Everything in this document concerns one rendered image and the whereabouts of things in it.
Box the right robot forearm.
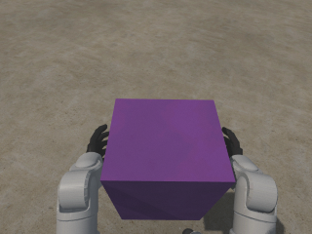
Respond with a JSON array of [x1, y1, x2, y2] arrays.
[[229, 154, 278, 234]]

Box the left robot hand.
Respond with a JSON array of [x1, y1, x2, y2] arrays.
[[86, 124, 109, 162]]

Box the left robot forearm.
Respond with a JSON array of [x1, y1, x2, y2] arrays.
[[56, 152, 103, 234]]

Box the carton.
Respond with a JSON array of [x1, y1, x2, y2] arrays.
[[100, 98, 236, 220]]

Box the right robot hand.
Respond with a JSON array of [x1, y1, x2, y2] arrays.
[[221, 127, 243, 158]]

